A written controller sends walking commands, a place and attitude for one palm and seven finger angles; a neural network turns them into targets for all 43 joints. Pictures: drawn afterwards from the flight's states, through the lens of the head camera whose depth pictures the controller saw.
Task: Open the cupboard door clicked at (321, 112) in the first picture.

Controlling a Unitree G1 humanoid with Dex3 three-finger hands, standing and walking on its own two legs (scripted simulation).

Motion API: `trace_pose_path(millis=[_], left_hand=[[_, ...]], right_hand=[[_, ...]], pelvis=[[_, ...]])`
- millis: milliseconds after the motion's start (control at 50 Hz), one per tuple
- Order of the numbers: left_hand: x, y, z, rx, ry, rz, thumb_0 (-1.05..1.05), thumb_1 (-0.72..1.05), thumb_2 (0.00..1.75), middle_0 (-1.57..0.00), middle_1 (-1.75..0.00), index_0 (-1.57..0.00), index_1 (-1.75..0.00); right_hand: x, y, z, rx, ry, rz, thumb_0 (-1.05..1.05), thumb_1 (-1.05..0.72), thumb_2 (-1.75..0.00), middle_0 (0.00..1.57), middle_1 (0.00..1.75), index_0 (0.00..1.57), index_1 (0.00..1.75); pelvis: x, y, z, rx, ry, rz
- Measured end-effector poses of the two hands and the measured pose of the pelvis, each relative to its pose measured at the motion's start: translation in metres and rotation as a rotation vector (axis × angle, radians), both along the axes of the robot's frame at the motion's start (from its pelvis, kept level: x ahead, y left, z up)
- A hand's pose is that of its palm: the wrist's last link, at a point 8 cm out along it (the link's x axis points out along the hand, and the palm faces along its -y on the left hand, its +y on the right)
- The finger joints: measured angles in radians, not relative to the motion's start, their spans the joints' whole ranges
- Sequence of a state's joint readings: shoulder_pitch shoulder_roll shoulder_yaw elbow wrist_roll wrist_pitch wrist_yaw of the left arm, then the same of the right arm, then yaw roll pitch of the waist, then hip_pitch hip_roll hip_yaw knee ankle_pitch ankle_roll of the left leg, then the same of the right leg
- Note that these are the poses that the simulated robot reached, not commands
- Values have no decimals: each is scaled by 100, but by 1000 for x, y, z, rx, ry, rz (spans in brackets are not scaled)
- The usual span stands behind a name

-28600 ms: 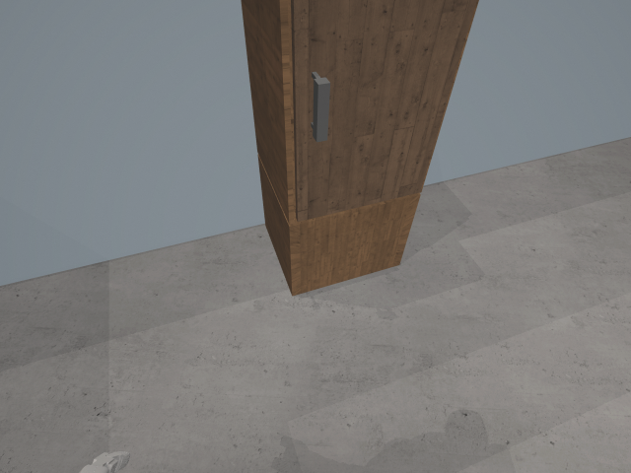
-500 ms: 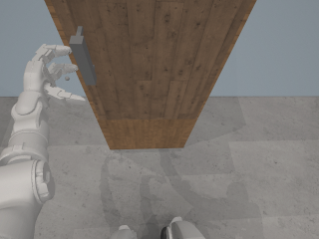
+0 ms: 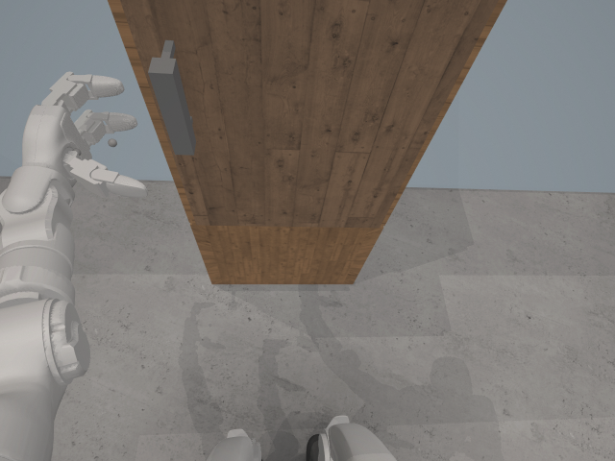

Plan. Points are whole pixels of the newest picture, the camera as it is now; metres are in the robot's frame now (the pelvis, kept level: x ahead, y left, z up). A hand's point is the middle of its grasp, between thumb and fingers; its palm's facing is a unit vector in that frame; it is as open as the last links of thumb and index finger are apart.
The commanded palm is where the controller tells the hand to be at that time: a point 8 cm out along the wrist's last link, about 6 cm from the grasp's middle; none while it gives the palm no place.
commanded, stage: move the hooked fingers beside the handle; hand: left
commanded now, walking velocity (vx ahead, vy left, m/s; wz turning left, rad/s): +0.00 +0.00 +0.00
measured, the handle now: (177, 100) +0.57 +0.14 +0.09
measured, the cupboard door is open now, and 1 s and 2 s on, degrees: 0 0 0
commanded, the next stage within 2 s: slide the fingers in behind the handle in 0.74 s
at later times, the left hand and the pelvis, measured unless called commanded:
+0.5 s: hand (112, 137) +0.49 +0.21 +0.10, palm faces -0.07 -1.00 +0.00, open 14.0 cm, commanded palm +0.47 +0.26 +0.09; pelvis +0.00 +0.01 +0.00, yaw -1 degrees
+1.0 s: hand (118, 143) +0.49 +0.21 +0.09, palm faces -0.08 -1.00 +0.00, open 14.0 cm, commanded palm +0.48 +0.25 +0.09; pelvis +0.00 +0.01 +0.00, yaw +0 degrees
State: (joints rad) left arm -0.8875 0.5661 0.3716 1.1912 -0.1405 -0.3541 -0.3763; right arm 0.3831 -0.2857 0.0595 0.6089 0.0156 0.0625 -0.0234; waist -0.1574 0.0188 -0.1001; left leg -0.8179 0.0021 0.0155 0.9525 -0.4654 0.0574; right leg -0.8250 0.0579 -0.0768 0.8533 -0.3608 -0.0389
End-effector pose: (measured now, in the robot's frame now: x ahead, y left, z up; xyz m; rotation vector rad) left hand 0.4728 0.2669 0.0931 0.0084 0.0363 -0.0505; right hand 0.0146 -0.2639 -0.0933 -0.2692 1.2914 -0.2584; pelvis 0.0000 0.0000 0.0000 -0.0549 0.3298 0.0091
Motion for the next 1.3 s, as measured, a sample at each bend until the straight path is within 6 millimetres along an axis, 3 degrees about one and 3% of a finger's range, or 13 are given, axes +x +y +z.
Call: trace_pose_path(millis=[220,340,420,500,640,760,900,1120,1300], left_hand=[[0,-4,2,-17,-35,-27,-1,-50,30,-30,-120,-30,-120],[6,1,-11,-6,33,2,-1,-50,30,-30,-120,-30,-120],[5,2,-2,19,-37,-5,-1,-50,30,-30,-120,-30,-120],[3,-1,5,-16,-50,-23,-1,-50,30,-30,-120,-30,-120],[0,5,-7,3,26,-5,-1,-50,30,-30,-120,-30,-120],[-4,4,-3,-14,-40,-6,-1,-50,30,-30,-120,-30,-120],[2,7,-7,0,17,-6,-1,-50,30,-30,-120,-30,-120],[13,-21,-12,-30,8,-37,-1,-50,30,-30,-120,-30,-120],[18,-34,-12,-3,-1,-12,-1,-50,30,-30,-120,-30,-120]], right_hand=[[-17,6,1,3,41,-19,0,-90,-89,21,29,20,30],[-18,9,2,-7,28,-27,0,-90,-89,21,30,20,30],[-20,11,2,0,36,-28,0,-90,-89,21,29,20,30],[-18,14,1,13,45,-29,0,-90,-89,21,29,20,30],[-9,13,3,9,8,-20,0,-90,-89,21,30,20,30],[-4,12,1,6,12,-4,0,-90,-89,21,29,20,30],[-2,8,2,-11,3,1,0,-90,-89,21,29,20,30],[-11,8,-1,1,35,-11,0,-90,-89,21,29,20,30],[-16,13,-4,34,44,-36,0,-90,-89,21,29,20,30]], pelvis=[[1,6,0,-6,3,-5],[-1,8,-2,-7,11,-7],[0,10,-1,-10,15,-10],[3,11,0,-11,6,-9],[4,11,0,-9,3,-8],[3,10,0,-10,0,-5],[0,9,-2,-12,7,3],[2,8,-3,-10,22,0],[7,5,-2,-3,24,-14]])
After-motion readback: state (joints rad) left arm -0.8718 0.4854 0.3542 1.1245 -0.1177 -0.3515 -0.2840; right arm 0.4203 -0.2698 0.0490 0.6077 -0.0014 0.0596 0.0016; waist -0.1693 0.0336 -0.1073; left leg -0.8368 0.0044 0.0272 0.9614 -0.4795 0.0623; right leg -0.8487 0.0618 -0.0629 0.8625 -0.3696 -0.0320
